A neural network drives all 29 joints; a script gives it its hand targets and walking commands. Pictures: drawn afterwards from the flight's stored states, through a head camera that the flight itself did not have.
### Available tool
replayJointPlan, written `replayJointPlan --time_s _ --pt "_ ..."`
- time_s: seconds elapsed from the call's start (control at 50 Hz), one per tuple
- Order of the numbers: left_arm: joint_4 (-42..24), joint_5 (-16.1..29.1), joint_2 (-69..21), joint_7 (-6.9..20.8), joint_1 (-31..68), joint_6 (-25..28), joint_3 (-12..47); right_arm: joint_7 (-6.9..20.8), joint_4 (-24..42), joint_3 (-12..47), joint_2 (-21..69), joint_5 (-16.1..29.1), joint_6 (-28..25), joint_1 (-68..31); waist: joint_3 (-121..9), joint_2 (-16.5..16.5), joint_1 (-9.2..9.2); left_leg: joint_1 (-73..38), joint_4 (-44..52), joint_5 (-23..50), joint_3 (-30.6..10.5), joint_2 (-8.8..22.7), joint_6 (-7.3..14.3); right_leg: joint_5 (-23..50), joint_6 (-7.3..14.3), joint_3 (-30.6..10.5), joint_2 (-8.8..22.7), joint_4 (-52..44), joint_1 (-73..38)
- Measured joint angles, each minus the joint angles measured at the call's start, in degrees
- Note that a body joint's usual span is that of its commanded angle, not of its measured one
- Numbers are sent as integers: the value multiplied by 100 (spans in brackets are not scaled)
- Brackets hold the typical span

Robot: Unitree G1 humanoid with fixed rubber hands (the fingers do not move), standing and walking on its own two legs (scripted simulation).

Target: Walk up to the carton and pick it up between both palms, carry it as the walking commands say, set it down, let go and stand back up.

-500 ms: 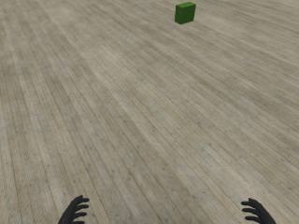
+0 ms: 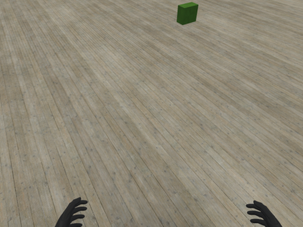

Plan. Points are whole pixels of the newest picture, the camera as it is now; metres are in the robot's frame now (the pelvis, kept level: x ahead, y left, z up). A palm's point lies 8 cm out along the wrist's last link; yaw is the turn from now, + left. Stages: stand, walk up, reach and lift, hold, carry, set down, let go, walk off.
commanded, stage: stand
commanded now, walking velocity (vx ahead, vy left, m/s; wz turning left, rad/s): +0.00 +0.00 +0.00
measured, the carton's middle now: (187, 13) +3.27 -0.50 -0.63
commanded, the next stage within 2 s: walk up in 0.04 s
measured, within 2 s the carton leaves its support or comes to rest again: neither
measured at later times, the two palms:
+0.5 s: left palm (57, 202) +0.20 +0.28 -0.04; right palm out of the picture +0.15 -0.36 -0.03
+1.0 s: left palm (88, 146) +0.38 +0.25 -0.05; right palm (273, 107) +0.53 -0.41 -0.01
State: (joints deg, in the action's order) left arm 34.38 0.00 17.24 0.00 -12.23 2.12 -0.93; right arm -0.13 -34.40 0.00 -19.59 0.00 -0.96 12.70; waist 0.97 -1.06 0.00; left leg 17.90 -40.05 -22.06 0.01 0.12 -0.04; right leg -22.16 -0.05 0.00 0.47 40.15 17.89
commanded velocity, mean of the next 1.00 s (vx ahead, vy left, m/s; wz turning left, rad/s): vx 0.00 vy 0.00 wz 0.00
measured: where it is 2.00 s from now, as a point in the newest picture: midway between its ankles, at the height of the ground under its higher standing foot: (173, 128)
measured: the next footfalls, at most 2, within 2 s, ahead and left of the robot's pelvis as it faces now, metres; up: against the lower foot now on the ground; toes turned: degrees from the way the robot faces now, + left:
right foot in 0.64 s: +0.20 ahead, -0.22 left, +0.00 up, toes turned -6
left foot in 1.04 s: +0.57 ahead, +0.04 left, +0.00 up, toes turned -1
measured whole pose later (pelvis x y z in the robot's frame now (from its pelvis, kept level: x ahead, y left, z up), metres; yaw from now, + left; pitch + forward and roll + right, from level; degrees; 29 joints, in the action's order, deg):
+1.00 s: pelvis +0.32 -0.08 +0.01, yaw -4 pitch +4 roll -2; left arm 35.8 0.0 28.3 5.5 -27.1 8.2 -3.0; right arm 7.2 -36.5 -2.0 -31.4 0.0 -6.3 3.4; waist -3.6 3.1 -3.8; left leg 36.9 -37.7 -10.1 0.7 5.6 2.4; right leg -24.3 -0.2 2.0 0.8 21.3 1.0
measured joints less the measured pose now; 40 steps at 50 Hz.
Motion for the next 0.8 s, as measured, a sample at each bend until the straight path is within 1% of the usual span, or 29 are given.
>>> replayJointPlan --time_s 0.28,0.3,0.34,0.38,0.42,0.46,0.5,0.56,0.62,0.64,0.66,0.68,0.7,0.72,0.74,0.8 --pt "0 0 38 0 0 2 0 0 0 0 -26 0 -17 0 0 -3 0 0 0 4 0 0 1 5 3 0 0 0 0" --pt "-1 0 56 51 -31 19 2 60 -12 2 -54 0 -58 25 -44 -2 0 -3 -1 -51 5 -1 39 -47 21 0 -1 -1 -3" --pt "-1 -1 157 238 -121 70 2 211 -71 -1 -204 0 -182 105 -212 -5 0 -3 -5 -370 8 -6 138 -386 40 0 -1 6 -2" --pt "0 0 296 372 -119 91 -30 273 -73 -10 -461 0 -337 187 -295 15 5 -4 0 -627 15 6 251 -573 41 4 -1 147 74" --pt "1 -1 430 482 -103 112 -73 279 -76 -69 -771 0 -459 231 -292 145 8 -26 43 -642 37 112 338 -461 41 6 0 672 399" --pt "-1 -1 613 583 -105 121 -104 279 -114 -151 -988 0 -530 307 -300 253 7 -185 211 -644 62 260 397 -418 41 3 31 935 672" --pt "-3 0 784 670 -96 153 -156 280 -126 -203 -1122 0 -562 449 -304 310 11 -471 448 -637 64 401 434 -420 41 1 82 942 825" --pt "-2 0 967 777 -16 187 -254 304 -136 -203 -1256 -1 -570 657 -305 293 18 -911 685 -564 67 588 458 -345 41 19 161 916 1000" --pt "-4 0 1019 825 0 219 -296 357 -214 -202 -1313 0 -569 688 -487 216 15 -1137 656 -737 83 748 457 47 40 164 220 369 999" --pt "-7 1 1065 826 -5 288 -305 373 -215 -201 -1312 0 -569 654 -513 117 5 -1091 412 -871 92 767 457 82 81 177 221 109 901" --pt "0 1 1092 806 -9 350 -308 377 -223 -201 -1305 -1 -564 572 -465 33 -25 -864 -337 -951 104 769 458 388 83 182 218 132 878" --pt "5 0 1079 776 -80 374 -279 376 -226 -202 -1282 -1 -543 472 -434 30 -49 -536 -1191 -956 94 760 458 455 70 228 187 305 868" --pt "7 0 1064 743 -215 388 -234 376 -221 -203 -1251 0 -540 370 -438 63 -62 -174 -1882 -895 95 730 458 372 63 288 149 337 784" --pt "6 0 1066 707 -381 401 -212 385 -217 -203 -1227 0 -539 251 -441 91 -69 171 -2354 -713 92 665 457 270 63 331 126 263 650" --pt "21 0 1066 662 -553 416 -211 396 -215 -203 -1225 0 -539 127 -445 139 -94 472 -2590 -424 86 612 457 205 62 354 90 108 481" --pt "106 0 1065 571 -958 489 -209 480 -214 -201 -1228 0 -539 -158 -448 271 -212 1211 -2633 98 78 552 430 181 62 355 18 -478 -89"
